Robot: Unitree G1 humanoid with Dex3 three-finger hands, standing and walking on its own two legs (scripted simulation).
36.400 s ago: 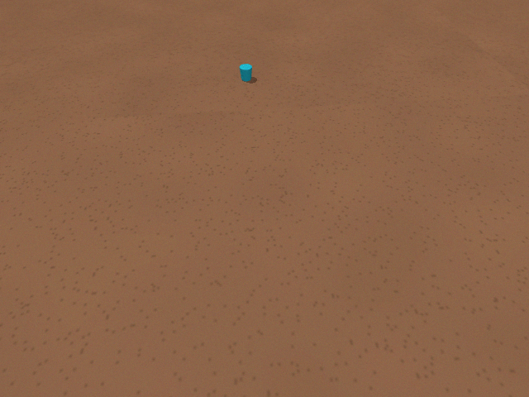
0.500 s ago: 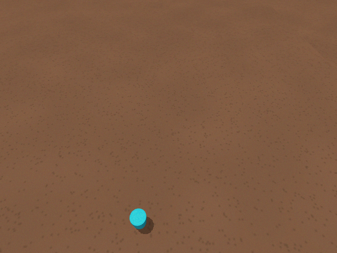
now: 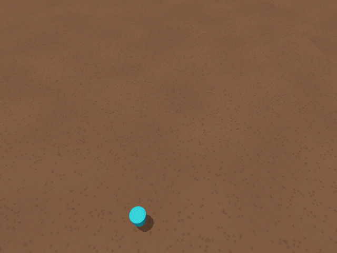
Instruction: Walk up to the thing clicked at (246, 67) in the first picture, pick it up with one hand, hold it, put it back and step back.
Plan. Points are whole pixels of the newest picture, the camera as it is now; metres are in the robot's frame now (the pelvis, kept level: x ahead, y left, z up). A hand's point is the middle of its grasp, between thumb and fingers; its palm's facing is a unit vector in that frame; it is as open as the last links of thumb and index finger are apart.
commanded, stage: step back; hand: left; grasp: from above
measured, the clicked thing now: (138, 217) +0.44 +0.20 -0.73
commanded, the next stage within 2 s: none
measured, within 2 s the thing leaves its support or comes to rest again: neither
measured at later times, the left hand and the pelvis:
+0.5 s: hand out of the picture -0.02 +0.25 -0.16, palm faces +0.02 -0.90 -0.43, open 7.4 cm; pelvis -0.10 -0.01 -0.02, yaw +2 degrees
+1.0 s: hand out of the picture -0.15 +0.30 -0.17, palm faces -0.02 -0.92 -0.40, open 7.4 cm; pelvis -0.23 +0.03 -0.02, yaw -2 degrees
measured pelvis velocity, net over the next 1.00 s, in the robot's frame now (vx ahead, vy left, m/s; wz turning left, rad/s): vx -0.23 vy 0.03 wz -0.03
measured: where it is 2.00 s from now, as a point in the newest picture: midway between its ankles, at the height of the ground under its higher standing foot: outside the picture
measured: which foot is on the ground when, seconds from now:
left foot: down 0.00-0.28, up 0.30-0.64, down 0.66-1.00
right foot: down 0.00-0.68, up 0.70-1.00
